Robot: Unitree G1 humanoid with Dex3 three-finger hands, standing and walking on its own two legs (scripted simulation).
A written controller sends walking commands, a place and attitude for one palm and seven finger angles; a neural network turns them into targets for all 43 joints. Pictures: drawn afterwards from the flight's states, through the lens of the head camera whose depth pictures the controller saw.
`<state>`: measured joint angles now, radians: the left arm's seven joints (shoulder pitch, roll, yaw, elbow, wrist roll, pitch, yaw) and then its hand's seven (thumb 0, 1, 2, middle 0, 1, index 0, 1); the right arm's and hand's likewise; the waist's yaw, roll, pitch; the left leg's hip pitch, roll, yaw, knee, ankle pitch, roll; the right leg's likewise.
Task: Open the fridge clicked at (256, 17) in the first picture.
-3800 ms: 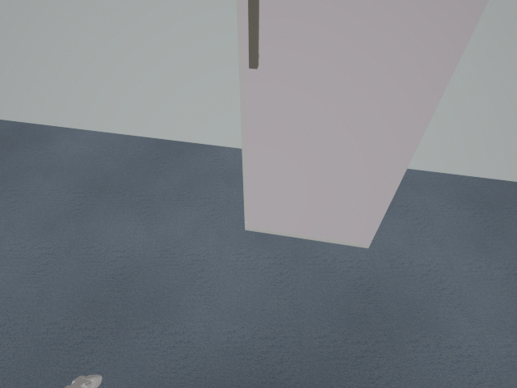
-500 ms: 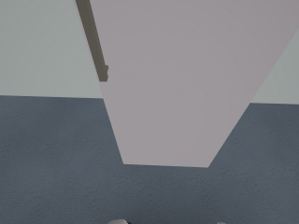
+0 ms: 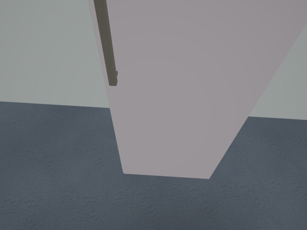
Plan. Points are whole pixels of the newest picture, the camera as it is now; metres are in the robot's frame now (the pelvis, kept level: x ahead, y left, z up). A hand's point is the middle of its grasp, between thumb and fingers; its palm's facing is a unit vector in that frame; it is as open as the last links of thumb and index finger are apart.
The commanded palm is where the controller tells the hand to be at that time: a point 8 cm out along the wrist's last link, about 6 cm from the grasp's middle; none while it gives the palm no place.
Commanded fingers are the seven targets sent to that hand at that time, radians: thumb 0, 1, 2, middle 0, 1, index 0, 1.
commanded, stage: come to a stop and stand still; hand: left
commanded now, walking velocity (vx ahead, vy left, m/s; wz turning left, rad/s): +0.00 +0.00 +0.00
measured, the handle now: (106, 25) +0.53 +0.16 +0.27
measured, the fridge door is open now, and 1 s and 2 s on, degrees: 0 0 0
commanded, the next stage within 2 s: look again from close up in 0.58 s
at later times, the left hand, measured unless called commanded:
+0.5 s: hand out of the picture +0.04 +0.25 -0.15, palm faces -0.01 -0.94 -0.33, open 7.4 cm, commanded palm none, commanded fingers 0.00 0.90 0.90 -0.20 -0.30 -0.20 -0.30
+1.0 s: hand out of the picture +0.03 +0.22 -0.16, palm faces -0.04 -0.95 -0.30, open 7.4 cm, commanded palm none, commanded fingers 0.00 0.90 0.90 -0.20 -0.30 -0.20 -0.30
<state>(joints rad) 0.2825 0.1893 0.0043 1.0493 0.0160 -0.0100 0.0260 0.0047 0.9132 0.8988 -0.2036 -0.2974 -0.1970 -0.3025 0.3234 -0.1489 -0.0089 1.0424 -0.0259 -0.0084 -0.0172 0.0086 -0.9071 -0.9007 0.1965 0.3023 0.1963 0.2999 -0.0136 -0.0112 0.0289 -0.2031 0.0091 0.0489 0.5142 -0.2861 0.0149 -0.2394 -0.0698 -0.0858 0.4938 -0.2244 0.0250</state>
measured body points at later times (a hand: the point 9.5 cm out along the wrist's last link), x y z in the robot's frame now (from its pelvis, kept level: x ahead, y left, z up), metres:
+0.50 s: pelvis -0.03 +0.01 +0.00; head -0.05 +0.01 +0.45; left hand +0.04 +0.30 -0.13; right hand +0.05 -0.28 -0.12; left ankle -0.01 +0.11 -0.74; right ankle +0.02 -0.14 -0.74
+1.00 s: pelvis -0.02 +0.00 +0.01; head -0.02 +0.00 +0.46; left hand +0.03 +0.27 -0.13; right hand +0.02 -0.28 -0.14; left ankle -0.01 +0.11 -0.74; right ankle +0.02 -0.14 -0.74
